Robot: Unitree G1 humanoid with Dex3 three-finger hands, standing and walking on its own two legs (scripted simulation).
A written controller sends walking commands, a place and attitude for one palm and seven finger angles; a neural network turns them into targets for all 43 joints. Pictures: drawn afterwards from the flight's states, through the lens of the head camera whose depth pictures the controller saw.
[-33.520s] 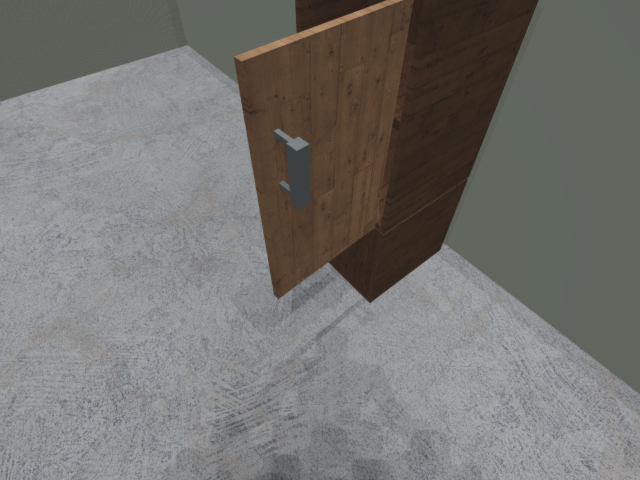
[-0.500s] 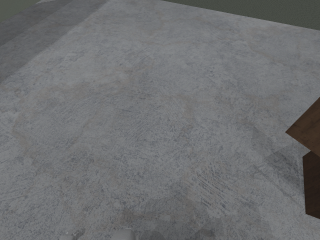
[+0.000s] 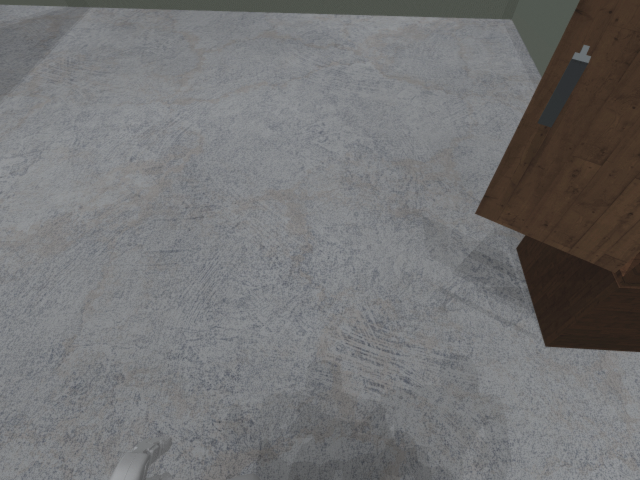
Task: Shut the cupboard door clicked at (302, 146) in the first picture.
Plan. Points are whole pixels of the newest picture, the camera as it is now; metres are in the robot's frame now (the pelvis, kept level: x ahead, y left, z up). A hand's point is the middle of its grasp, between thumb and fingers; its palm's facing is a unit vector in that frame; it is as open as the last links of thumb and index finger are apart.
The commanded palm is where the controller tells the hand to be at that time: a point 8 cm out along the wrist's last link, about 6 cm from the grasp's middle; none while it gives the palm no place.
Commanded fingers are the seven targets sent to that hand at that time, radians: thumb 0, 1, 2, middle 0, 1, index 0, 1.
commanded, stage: turn to face it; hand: left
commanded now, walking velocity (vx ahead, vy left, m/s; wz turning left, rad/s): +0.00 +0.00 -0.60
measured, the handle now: (565, 86) +0.75 -0.41 +0.08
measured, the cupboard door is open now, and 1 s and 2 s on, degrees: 61 61 61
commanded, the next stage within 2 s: take the last steps up to it in 0.74 s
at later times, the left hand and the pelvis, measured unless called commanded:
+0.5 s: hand (177, 453) +0.17 +0.22 -0.15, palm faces -0.24 -0.95 -0.19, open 7.4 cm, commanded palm none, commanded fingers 0.00 0.90 0.90 -0.20 -0.30 -0.20 -0.30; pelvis +0.02 +0.04 +0.02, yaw -17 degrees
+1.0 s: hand (224, 450) +0.18 +0.16 -0.17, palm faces -0.42 -0.89 -0.17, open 7.4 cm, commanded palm none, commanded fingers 0.00 0.90 0.90 -0.20 -0.30 -0.20 -0.30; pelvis +0.03 +0.02 +0.00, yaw -26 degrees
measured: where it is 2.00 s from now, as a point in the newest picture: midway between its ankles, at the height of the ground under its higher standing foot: (422, 468)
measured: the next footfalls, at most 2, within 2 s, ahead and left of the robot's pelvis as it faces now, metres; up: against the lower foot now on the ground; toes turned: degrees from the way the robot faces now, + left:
left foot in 0.28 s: +0.09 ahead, +0.13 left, +0.00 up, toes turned -5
right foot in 0.68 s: -0.02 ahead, -0.11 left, +0.00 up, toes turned -25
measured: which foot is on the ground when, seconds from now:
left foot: up 0.00-0.26, down 0.28-0.68, up 0.70-0.96, down 0.98-1.00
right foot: down 0.00-0.28, up 0.30-0.66, down 0.68-0.98, up 1.00-1.00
